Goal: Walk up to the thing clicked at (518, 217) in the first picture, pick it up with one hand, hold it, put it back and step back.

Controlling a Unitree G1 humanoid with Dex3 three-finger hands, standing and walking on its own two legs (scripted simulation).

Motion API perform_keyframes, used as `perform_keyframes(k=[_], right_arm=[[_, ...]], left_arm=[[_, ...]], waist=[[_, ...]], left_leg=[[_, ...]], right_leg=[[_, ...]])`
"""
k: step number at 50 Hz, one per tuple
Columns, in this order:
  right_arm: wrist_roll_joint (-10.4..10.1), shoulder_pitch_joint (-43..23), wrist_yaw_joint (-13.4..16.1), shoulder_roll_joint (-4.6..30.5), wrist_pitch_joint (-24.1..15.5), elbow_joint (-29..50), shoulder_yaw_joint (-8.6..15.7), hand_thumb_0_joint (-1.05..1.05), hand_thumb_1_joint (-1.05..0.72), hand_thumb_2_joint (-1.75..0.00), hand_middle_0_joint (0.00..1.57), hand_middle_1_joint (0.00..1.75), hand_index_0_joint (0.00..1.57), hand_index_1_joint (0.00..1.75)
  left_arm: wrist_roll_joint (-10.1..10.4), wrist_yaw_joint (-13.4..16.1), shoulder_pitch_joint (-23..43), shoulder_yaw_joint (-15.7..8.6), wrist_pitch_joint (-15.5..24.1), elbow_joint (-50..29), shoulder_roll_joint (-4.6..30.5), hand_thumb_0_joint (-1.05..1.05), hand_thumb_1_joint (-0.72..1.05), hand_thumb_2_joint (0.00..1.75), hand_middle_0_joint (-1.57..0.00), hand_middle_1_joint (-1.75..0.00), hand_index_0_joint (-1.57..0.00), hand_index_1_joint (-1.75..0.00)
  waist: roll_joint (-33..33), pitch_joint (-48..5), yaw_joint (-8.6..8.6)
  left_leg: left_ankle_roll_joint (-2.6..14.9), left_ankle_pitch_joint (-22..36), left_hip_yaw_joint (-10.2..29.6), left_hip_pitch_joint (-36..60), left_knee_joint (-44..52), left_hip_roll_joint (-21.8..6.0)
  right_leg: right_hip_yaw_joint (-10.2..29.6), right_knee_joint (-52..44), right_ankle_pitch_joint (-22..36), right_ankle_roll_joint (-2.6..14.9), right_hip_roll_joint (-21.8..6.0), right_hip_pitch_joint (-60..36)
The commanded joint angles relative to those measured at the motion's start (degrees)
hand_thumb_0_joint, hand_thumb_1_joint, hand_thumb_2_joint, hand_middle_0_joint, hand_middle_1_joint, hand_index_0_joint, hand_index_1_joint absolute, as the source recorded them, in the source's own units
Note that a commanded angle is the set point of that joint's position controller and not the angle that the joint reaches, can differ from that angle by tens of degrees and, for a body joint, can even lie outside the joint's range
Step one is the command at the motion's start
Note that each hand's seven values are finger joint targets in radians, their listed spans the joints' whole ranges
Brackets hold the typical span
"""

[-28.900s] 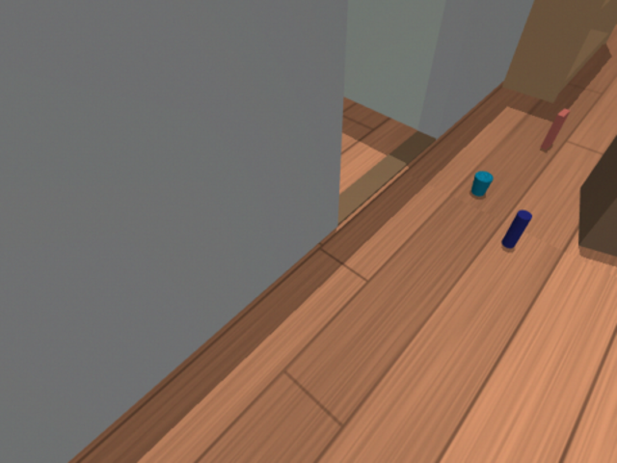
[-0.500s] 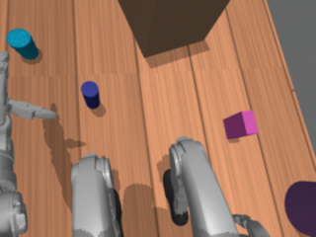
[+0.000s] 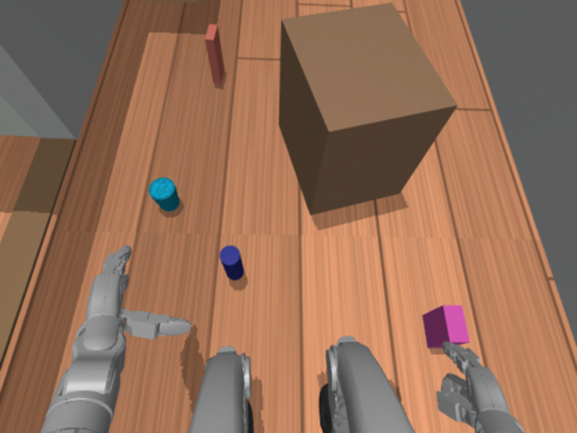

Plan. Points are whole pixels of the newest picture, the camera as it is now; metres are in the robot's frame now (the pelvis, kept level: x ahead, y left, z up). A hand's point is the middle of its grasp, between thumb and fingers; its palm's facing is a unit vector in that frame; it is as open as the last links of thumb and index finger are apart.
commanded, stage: home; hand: left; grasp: from the side
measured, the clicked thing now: (232, 264) +0.51 +0.13 -0.51
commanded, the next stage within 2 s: stand in 2.00 s
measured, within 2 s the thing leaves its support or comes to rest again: neither
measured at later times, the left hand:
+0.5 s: hand (104, 389) +0.20 +0.19 +0.06, palm faces +0.12 -0.95 -0.30, open 15.8 cm
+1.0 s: hand (106, 376) +0.21 +0.19 +0.06, palm faces +0.13 -0.95 -0.29, open 16.6 cm
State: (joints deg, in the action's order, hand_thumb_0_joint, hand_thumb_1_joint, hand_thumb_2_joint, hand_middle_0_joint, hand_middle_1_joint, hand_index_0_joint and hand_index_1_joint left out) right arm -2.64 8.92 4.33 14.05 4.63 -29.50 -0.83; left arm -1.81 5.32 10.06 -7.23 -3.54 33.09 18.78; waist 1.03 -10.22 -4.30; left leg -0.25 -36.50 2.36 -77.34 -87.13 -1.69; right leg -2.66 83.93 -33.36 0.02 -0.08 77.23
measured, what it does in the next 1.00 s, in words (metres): rises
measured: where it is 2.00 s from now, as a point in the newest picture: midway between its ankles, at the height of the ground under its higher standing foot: outside the picture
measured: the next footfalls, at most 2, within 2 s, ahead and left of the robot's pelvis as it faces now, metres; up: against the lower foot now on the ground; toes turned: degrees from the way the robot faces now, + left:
none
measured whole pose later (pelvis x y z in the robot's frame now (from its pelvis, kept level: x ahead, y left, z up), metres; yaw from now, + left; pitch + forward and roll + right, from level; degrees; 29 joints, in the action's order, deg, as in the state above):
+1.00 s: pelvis +0.05 +0.00 +0.12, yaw +2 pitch +9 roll -2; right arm -1.3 16.4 10.1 12.0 -6.1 -28.8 -1.6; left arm 0.7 8.2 -26.6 0.7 -14.6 0.4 12.0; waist 2.3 -6.4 -1.5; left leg -0.2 -28.9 1.9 -34.7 -55.1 -1.4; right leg -2.7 51.7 -26.1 -0.4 -0.1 34.0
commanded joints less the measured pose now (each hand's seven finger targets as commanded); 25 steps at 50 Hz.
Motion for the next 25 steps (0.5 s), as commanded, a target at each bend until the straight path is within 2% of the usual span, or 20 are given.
perform_keyframes(k=[1,3,4,5,6,7,8,9,12,17,19,21,22,25], right_arm=[[-0.1,5.64,1.11,7.34,-2.77,5.74,3.35,0.0,-0.9,-0.9,0.2,0.3,0.2,0.3],[-0.2,5.64,1.64,6.69,-3.45,6.38,3.17,0.0,-0.9,-0.9,0.2,0.3,0.2,0.3],[-0.36,5.19,1.92,6.65,-3.85,6.47,3.14,0.0,-0.9,-0.9,0.2,0.3,0.2,0.3],[-0.24,5.34,2.18,6.4,-4.31,6.32,3.18,0.0,-0.9,-0.9,0.2,0.3,0.2,0.3],[-0.21,5.41,2.39,6.34,-4.8,6.46,3.12,0.0,-0.9,-0.9,0.2,0.3,0.2,0.3],[-0.27,5.51,2.71,6.28,-5.23,6.69,3.16,0.0,-0.9,-0.9,0.2,0.3,0.2,0.3],[-0.35,5.49,2.96,6.13,-5.56,6.84,3.15,0.0,-0.9,-0.9,0.2,0.3,0.2,0.3],[-0.39,5.33,3.23,5.99,-5.91,7.34,3.06,0.0,-0.9,-0.9,0.2,0.3,0.2,0.3],[-0.34,5.17,4.08,5.31,-6.96,8.21,2.74,0.0,-0.9,-0.9,0.2,0.3,0.2,0.3],[-0.25,4.4,5.28,4.74,-8.76,10.26,2.51,0.0,-0.9,-0.9,0.2,0.3,0.2,0.3],[-0.09,3.94,5.56,4.71,-9.52,10.75,2.27,0.0,-0.9,-0.9,0.2,0.3,0.2,0.3],[0.01,3.78,5.82,4.73,-10.0,11.44,2.11,0.0,-0.9,-0.9,0.2,0.3,0.2,0.3],[0.02,3.64,5.99,4.33,-10.3,11.36,1.94,0.0,-0.9,-0.9,0.2,0.3,0.2,0.3],[0.35,3.78,6.13,4.79,-11.23,11.97,2.28,0.0,-0.9,-0.9,0.2,0.3,0.2,0.3]], left_arm=[[0.93,2.13,-0.27,-2.34,1.1,-13.1,8.12,0.0,-0.26,0.3,-0.22,-0.24,-0.23,-0.24],[1.18,2.72,-3.42,-1.59,0.16,-15.1,7.13,0.0,-0.29,0.28,-0.21,-0.22,-0.21,-0.22],[1.51,2.92,-5.83,-0.68,-0.39,-15.47,5.96,0.0,-0.29,0.27,-0.2,-0.21,-0.2,-0.21],[1.55,3.12,-6.76,0.38,-0.77,-17.71,4.95,0.0,-0.28,0.28,-0.2,-0.21,-0.2,-0.22],[1.73,3.34,-7.09,0.55,-1.07,-19.03,4.45,0.0,-0.27,0.28,-0.2,-0.21,-0.2,-0.22],[1.75,3.71,-9.17,-0.01,-1.47,-20.74,5.43,0.0,-0.27,0.28,-0.2,-0.21,-0.2,-0.22],[1.75,3.91,-11.99,0.61,-1.98,-20.55,4.29,0.0,-0.25,0.3,-0.21,-0.23,-0.21,-0.23],[1.85,4.08,-14.12,1.1,-2.46,-22.5,4.3,0.0,-0.26,0.3,-0.21,-0.22,-0.21,-0.22],[2.3,4.59,-17.89,3.04,-3.82,-27.1,2.12,0.0,-0.24,0.3,-0.2,-0.22,-0.2,-0.22],[2.68,4.85,-27.73,4.91,-5.88,-35.55,0.29,0.0,-0.31,0.21,-0.09,-0.11,-0.09,-0.11],[2.81,4.84,-30.52,4.92,-6.81,-38.86,0.23,0.0,-0.34,0.18,-0.07,-0.09,-0.07,-0.09],[2.83,4.5,-32.31,5.95,-7.45,-40.29,-0.79,0.0,-0.32,0.19,-0.07,-0.09,-0.07,-0.09],[2.76,4.37,-33.87,6.14,-7.66,-40.51,-1.23,0.0,-0.35,0.17,-0.07,-0.09,-0.07,-0.09],[2.84,4.01,-34.48,5.41,-7.79,-43.91,-0.68,0.0,-0.38,0.15,-0.07,-0.08,-0.07,-0.08]], waist=[[2.41,-24.57,0.96],[2.16,-22.49,0.94],[1.4,-20.33,1.25],[2.85,-18.94,0.8],[3.11,-17.88,0.73],[3.54,-17.33,1.64],[2.68,-16.07,1.29],[2.56,-14.69,1.73],[2.65,-11.18,1.24],[1.49,-6.26,2.01],[0.9,-5.12,2.47],[0.09,-1.36,1.75],[-0.28,0.71,2.01],[-0.25,1.32,1.88]], left_leg=[[1.42,22.23,-0.76,23.59,17.47,0.53],[1.54,21.63,-1.28,25.31,20.06,0.7],[1.45,20.54,-1.28,26.68,21.96,0.84],[1.33,20.03,-1.51,28.09,23.37,0.81],[1.16,19.6,-1.17,29.66,25.12,0.71],[1.04,20.13,-1.06,31.37,26.76,0.76],[1.07,19.56,-1.09,32.23,27.79,0.82],[1.12,19.12,-1.27,32.99,29.23,0.97],[1.15,16.62,-1.46,35.91,33.27,1.07],[1.08,14.63,-1.16,39.44,38.4,0.97],[1.02,14.98,-0.91,40.68,39.76,0.85],[1.12,13.78,-1.01,41.0,41.13,0.96],[1.11,12.98,-0.77,40.71,41.83,0.88],[1.12,12.97,-0.99,41.73,42.85,0.99]], right_leg=[[1.41,-16.65,20.93,1.15,0.4,-26.8],[1.92,-20.08,21.04,0.87,0.33,-30.65],[1.83,-21.98,19.78,0.83,0.31,-31.43],[1.96,-23.38,19.27,0.91,0.37,-31.89],[1.7,-24.51,18.46,0.99,0.51,-32.76],[1.51,-25.83,18.63,0.92,0.51,-34.38],[1.7,-27.15,18.19,0.88,0.52,-35.11],[1.6,-28.62,17.99,0.75,0.58,-36.64],[1.47,-32.76,15.91,0.57,0.67,-39.44],[0.39,-36.9,13.45,0.52,1.09,-42.58],[-0.2,-37.64,13.47,0.54,1.22,-43.46],[-0.61,-39.0,12.37,0.41,1.44,-42.77],[-0.8,-39.62,11.51,0.37,1.41,-42.65],[-1.08,-40.38,11.34,0.29,1.51,-43.38]])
